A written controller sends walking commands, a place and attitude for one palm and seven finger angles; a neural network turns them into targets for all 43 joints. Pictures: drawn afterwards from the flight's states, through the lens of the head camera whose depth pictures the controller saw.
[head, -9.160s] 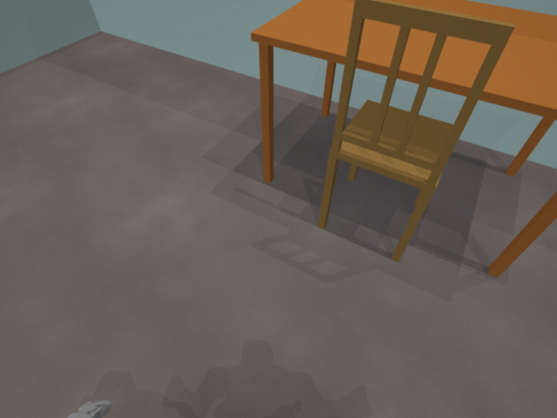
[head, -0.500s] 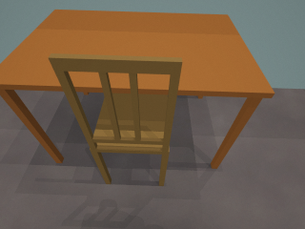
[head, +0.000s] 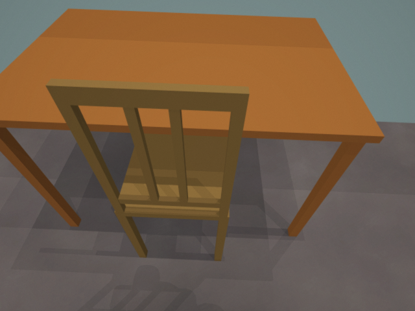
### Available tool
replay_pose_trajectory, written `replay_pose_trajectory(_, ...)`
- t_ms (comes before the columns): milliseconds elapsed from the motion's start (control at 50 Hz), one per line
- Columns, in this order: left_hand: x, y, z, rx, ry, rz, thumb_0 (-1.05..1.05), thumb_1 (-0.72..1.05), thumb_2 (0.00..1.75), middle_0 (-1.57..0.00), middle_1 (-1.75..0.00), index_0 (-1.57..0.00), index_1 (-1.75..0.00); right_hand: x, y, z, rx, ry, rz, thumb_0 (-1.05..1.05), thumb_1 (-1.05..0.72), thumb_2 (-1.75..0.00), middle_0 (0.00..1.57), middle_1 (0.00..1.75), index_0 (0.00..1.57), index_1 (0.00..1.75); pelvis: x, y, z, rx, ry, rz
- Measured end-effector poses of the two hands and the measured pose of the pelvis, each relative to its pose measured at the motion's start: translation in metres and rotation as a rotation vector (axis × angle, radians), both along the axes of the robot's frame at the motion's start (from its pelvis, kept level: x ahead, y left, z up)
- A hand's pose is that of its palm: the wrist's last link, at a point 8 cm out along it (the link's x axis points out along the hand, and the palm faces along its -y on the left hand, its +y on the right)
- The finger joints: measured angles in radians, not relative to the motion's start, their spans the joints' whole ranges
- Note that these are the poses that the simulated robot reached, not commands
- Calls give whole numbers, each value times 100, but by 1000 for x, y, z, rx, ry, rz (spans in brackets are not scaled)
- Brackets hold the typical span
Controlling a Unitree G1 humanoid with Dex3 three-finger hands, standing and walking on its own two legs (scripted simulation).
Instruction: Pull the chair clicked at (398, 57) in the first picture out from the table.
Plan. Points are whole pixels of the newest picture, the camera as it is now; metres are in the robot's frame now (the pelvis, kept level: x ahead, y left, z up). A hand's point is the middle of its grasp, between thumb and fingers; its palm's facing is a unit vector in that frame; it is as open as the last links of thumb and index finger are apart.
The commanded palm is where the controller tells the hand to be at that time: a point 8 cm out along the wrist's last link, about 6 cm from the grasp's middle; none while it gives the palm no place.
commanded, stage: come to a stop and stand still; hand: left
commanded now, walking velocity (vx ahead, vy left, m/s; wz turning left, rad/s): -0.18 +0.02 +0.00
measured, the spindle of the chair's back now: (145, 161) +0.46 +0.19 -0.03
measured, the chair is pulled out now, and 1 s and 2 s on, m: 0.00 0.00 0.00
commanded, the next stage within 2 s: look again from close up in 0.80 s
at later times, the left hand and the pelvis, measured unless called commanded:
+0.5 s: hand out of the picture +0.02 +0.21 -0.17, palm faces +0.00 -0.97 -0.22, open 7.3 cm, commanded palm none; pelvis -0.02 +0.02 +0.00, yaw +0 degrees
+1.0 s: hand out of the picture -0.04 +0.18 -0.16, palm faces -0.01 -0.98 -0.20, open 7.3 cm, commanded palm none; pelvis -0.03 +0.01 +0.01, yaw -1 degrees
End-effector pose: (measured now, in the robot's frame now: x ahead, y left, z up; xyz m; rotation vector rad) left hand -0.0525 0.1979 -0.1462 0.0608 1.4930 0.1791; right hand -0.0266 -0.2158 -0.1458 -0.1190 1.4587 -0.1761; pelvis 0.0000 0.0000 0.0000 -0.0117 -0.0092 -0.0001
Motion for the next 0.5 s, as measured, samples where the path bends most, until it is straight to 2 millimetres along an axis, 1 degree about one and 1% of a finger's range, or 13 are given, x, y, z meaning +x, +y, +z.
replay_pose_trajectory(40,8,0,1,-6,2,-4,0,91,90,-20,-30,-20,-30,13,3,4,-10,-24,7,0,-91,-90,20,30,20,30,3,3,3,2,-8,-2)
replay_pose_trajectory(100,27,4,6,1,-28,-8,0,91,90,-20,-30,-20,-30,27,7,9,-10,-48,11,0,-91,-90,20,30,20,30,7,6,9,1,-17,-1)
replay_pose_trajectory(180,43,19,12,39,-58,-31,2,93,90,-20,-30,-21,-30,34,4,12,-24,-60,-6,1,-93,-90,20,30,20,30,8,9,13,-1,-13,-8)
replay_pose_trajectory(260,55,37,11,74,-92,-51,2,93,90,-20,-30,-21,-30,35,1,9,-33,-71,-7,1,-92,-90,20,30,20,30,3,10,8,-6,5,-9)
replay_pose_trajectory(320,62,45,11,97,-114,-74,1,92,90,-20,-30,-20,-30,31,-1,8,-31,-71,-10,1,-92,-90,20,30,20,30,-4,9,7,4,10,-15)
replay_pose_trajectory(400,65,53,7,101,-158,-111,1,92,90,-20,-30,-20,-30,31,-6,12,-42,-126,-3,1,-92,-90,20,30,20,30,-15,13,3,-9,17,-10)
replay_pose_trajectory(500,68,56,9,83,-200,-120,0,91,90,-20,-30,-20,-30,29,0,14,-44,-178,42,0,-91,-90,20,30,20,30,-25,20,4,-3,-11,-8)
